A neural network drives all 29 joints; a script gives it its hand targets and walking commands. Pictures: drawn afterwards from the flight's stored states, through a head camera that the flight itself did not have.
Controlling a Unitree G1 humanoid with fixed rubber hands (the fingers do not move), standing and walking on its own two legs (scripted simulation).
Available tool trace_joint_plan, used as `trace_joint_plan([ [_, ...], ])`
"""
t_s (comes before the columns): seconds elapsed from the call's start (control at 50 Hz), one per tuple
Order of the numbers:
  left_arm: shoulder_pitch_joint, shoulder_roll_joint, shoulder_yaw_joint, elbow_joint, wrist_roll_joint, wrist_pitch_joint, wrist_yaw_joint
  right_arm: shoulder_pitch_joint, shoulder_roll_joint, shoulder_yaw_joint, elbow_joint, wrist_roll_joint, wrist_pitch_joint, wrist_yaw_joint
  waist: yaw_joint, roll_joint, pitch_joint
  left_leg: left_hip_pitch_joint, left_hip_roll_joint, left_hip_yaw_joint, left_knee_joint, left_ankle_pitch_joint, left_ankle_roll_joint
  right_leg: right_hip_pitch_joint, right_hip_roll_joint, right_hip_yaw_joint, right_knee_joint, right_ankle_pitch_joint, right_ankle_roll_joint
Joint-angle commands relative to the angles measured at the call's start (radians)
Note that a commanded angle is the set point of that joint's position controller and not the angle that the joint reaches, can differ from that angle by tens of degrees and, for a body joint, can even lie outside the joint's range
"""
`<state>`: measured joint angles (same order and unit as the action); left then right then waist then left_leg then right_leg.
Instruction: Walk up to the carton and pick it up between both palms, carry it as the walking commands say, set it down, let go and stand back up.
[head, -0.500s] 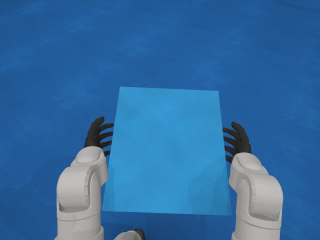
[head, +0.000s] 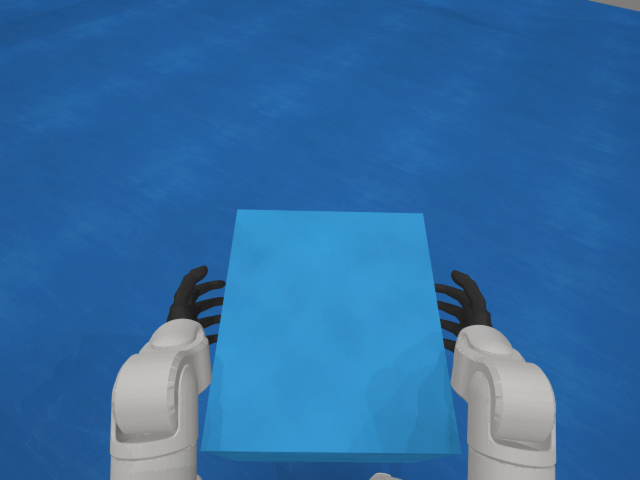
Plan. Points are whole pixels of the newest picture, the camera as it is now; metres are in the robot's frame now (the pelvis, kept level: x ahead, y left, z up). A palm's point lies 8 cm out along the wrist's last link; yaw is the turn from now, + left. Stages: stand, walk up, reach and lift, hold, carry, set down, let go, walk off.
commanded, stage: carry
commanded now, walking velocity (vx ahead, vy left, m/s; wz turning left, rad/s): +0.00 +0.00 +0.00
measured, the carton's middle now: (327, 340) +0.28 +0.01 +0.01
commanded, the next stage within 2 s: none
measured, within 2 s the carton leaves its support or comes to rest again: neither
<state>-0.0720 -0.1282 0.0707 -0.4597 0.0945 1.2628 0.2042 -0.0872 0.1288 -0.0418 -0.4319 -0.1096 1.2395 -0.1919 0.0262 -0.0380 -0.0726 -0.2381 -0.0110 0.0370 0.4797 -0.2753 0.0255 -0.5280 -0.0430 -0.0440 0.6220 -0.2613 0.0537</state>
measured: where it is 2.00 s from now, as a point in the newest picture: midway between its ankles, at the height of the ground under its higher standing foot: outside the picture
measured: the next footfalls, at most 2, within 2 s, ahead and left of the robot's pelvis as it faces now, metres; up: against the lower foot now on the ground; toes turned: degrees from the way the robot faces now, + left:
right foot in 0.22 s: -0.04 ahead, -0.13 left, +0.00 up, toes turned -13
left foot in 1.62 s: -0.03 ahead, +0.13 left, +0.00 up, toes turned -31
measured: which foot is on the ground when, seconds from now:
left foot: down 0.00-1.00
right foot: up 0.00-0.20, down 0.22-1.00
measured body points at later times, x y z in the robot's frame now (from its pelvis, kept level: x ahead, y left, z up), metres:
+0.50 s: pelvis -0.09 -0.01 +0.00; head -0.11 -0.01 +0.45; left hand +0.18 +0.13 +0.09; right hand +0.15 -0.18 +0.09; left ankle -0.02 +0.10 -0.74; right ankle -0.06 -0.13 -0.74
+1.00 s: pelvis -0.11 +0.00 -0.01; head -0.09 -0.01 +0.44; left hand +0.19 +0.08 +0.07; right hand +0.11 -0.23 +0.07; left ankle -0.06 +0.12 -0.72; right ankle -0.08 -0.12 -0.74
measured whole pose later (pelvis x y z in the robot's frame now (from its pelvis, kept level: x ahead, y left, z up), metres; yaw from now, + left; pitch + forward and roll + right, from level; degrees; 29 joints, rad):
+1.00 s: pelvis -0.11 +0.00 -0.01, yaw -14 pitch +5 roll +2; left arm -0.13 -0.13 0.06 -0.45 0.09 1.25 0.20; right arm -0.11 0.13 -0.07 -0.49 -0.10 1.25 -0.21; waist -0.01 -0.01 -0.05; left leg -0.47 0.06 0.10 0.75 -0.40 -0.07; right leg -0.47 0.00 0.02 0.59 -0.21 -0.02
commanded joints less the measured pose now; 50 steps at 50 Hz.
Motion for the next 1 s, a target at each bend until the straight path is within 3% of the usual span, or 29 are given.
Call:
trace_joint_plan([
  [0.0, -0.564, -1.012, -0.690, -0.137, -0.449, -0.034, -0.286, -0.409, 0.960, 0.551, -0.126, 0.361, -0.027, 0.261, -0.032, 0.189, -0.117, -0.118, 0.271, -0.142, -0.264, -0.076, 0.072, 0.050, 0.011, 0.010, 0.321, -0.110, 0.003],
  [0.04, -0.565, -0.992, -0.703, -0.142, -0.460, -0.032, -0.282, -0.392, 0.942, 0.534, -0.117, 0.353, -0.027, 0.255, -0.036, 0.195, -0.150, 0.002, 0.243, -0.119, -0.193, 0.074, 0.074, -0.009, 0.006, 0.011, 0.286, -0.136, 0.001],
  [0.08, -0.548, -0.967, -0.706, -0.138, -0.457, -0.028, -0.273, -0.393, 0.918, 0.530, -0.119, 0.349, -0.028, 0.249, -0.039, 0.208, -0.191, 0.100, 0.235, -0.151, -0.144, 0.199, 0.068, 0.012, 0.020, -0.018, 0.121, -0.170, 0.004],
  [0.12, -0.515, -0.950, -0.691, -0.120, -0.442, -0.020, -0.266, -0.385, 0.907, 0.532, -0.108, 0.348, -0.023, 0.245, -0.042, 0.222, -0.221, 0.114, 0.240, -0.191, -0.137, 0.203, 0.071, 0.103, 0.052, -0.046, -0.030, -0.130, 0.001],
  [0.16, -0.475, -0.940, -0.663, -0.090, -0.418, -0.014, -0.264, -0.373, 0.905, 0.545, -0.087, 0.352, -0.014, 0.244, -0.034, 0.198, -0.252, 0.039, 0.218, -0.178, -0.120, 0.155, 0.040, 0.294, 0.026, -0.047, -0.232, 0.038, -0.009],
  [0.18, -0.461, -0.937, -0.649, -0.074, -0.403, -0.013, -0.265, -0.367, 0.907, 0.555, -0.078, 0.352, -0.011, 0.245, -0.040, 0.167, -0.274, -0.004, 0.199, -0.176, -0.111, 0.134, 0.017, 0.380, -0.025, 0.000, -0.251, 0.066, -0.014],
  [0.2, -0.457, -0.932, -0.637, -0.064, -0.395, -0.013, -0.269, -0.361, 0.916, 0.564, -0.070, 0.352, -0.009, 0.245, -0.047, 0.081, -0.276, -0.017, 0.163, -0.139, -0.049, 0.143, 0.003, 0.393, -0.115, 0.089, -0.292, 0.079, -0.024],
  [0.22, -0.461, -0.927, -0.629, -0.049, -0.385, -0.020, -0.271, -0.379, 0.920, 0.584, -0.090, 0.354, -0.006, 0.247, -0.044, -0.048, -0.251, -0.063, 0.108, -0.083, -0.043, 0.154, -0.032, 0.355, -0.183, 0.152, -0.256, 0.143, -0.052],
  [0.24, -0.456, -0.946, -0.614, -0.045, -0.381, -0.026, -0.271, -0.432, 0.939, 0.613, -0.125, 0.379, -0.004, 0.253, -0.039, -0.078, -0.226, -0.056, 0.096, -0.055, -0.031, 0.124, -0.041, 0.290, -0.184, 0.151, -0.287, 0.069, -0.063],
  [0.3, -0.444, -0.962, -0.589, -0.058, -0.367, -0.034, -0.268, -0.488, 0.981, 0.654, -0.150, 0.425, 0.004, 0.263, -0.036, -0.044, -0.196, -0.025, 0.099, -0.058, -0.036, 0.107, -0.035, 0.200, -0.150, 0.127, -0.309, -0.115, -0.068],
  [0.36, -0.441, -0.953, -0.577, -0.069, -0.357, -0.035, -0.264, -0.494, 0.989, 0.662, -0.145, 0.441, 0.009, 0.269, -0.036, -0.037, -0.204, -0.027, 0.096, -0.068, -0.050, 0.081, -0.027, 0.187, -0.141, 0.126, -0.312, -0.190, -0.070],
  [0.58, -0.485, -0.962, -0.639, -0.116, -0.417, -0.014, -0.275, -0.434, 0.985, 0.602, -0.128, 0.396, 0.008, 0.254, -0.028, 0.007, -0.197, -0.027, 0.141, -0.065, -0.030, -0.066, -0.037, 0.057, -0.121, 0.184, -0.250, -0.200, -0.061],
  [0.66, -0.498, -0.969, -0.658, -0.132, -0.431, -0.010, -0.278, -0.420, 0.985, 0.584, -0.129, 0.389, 0.005, 0.249, -0.026, 0.072, -0.206, -0.008, 0.207, -0.116, -0.098, -0.156, -0.025, 0.013, -0.072, 0.148, -0.162, -0.163, -0.049],
  [0.72, -0.497, -0.980, -0.669, -0.137, -0.442, -0.010, -0.281, -0.411, 0.982, 0.576, -0.128, 0.385, -0.001, 0.246, -0.019, 0.174, -0.242, -0.012, 0.307, -0.158, -0.185, -0.188, 0.005, 0.044, -0.004, 0.040, 0.052, -0.058, -0.044],
  [0.76, -0.510, -0.988, -0.677, -0.139, -0.455, -0.012, -0.286, -0.406, 0.989, 0.573, -0.122, 0.379, -0.007, 0.243, -0.017, 0.190, -0.256, -0.021, 0.355, -0.146, -0.196, -0.163, 0.036, 0.045, 0.011, 0.008, 0.143, -0.087, -0.050],
  [0.78, -0.518, -0.989, -0.679, -0.139, -0.460, -0.014, -0.289, -0.410, 0.994, 0.575, -0.121, 0.378, -0.010, 0.242, -0.018, 0.186, -0.254, -0.026, 0.354, -0.118, -0.182, -0.139, 0.039, 0.053, 0.009, 0.002, 0.133, -0.090, -0.054],
  [0.82, -0.526, -0.990, -0.677, -0.134, -0.466, -0.017, -0.295, -0.408, 1.000, 0.577, -0.114, 0.374, -0.015, 0.238, -0.020, 0.150, -0.251, -0.040, 0.320, -0.037, -0.105, -0.087, 0.014, 0.105, -0.010, 0.024, 0.013, -0.025, -0.061],
  [0.84, -0.526, -0.987, -0.670, -0.127, -0.464, -0.017, -0.297, -0.397, 0.998, 0.576, -0.105, 0.371, -0.017, 0.235, -0.023, 0.095, -0.254, -0.062, 0.288, 0.010, -0.021, -0.073, -0.012, 0.150, -0.045, 0.084, -0.088, 0.009, -0.068],
  [0.86, -0.514, -0.969, -0.655, -0.109, -0.452, -0.018, -0.297, -0.381, 0.996, 0.578, -0.102, 0.365, -0.015, 0.235, -0.027, -0.076, -0.241, -0.139, 0.205, 0.075, 0.117, -0.103, -0.057, 0.164, -0.168, 0.286, -0.253, -0.039, -0.093],
  [0.88, -0.477, -0.969, -0.639, -0.081, -0.437, -0.020, -0.296, -0.404, 0.991, 0.600, -0.128, 0.374, -0.013, 0.238, -0.024, -0.207, -0.234, -0.205, 0.116, 0.090, 0.228, -0.136, -0.093, 0.181, -0.254, 0.455, -0.321, 0.017, -0.130],
  [0.9, -0.469, -0.984, -0.639, -0.089, -0.434, -0.024, -0.297, -0.432, 1.003, 0.613, -0.151, 0.388, -0.017, 0.241, -0.026, -0.204, -0.245, -0.232, 0.094, 0.065, 0.312, -0.163, -0.106, 0.216, -0.274, 0.458, -0.308, 0.119, -0.148],
  [0.94, -0.471, -1.000, -0.636, -0.124, -0.427, -0.037, -0.296, -0.465, 1.039, 0.648, -0.175, 0.423, -0.023, 0.249, -0.026, -0.147, -0.277, -0.263, 0.073, 0.023, 0.344, -0.163, -0.106, 0.317, -0.225, 0.375, -0.244, 0.289, -0.139],
  [0.98, -0.461, -0.999, -0.627, -0.144, -0.411, -0.050, -0.287, -0.462, 1.058, 0.665, -0.180, 0.447, -0.025, 0.256, -0.023, -0.138, -0.313, -0.224, 0.072, 0.016, 0.256, -0.149, -0.104, 0.375, -0.174, 0.301, -0.164, 0.449, -0.130],
])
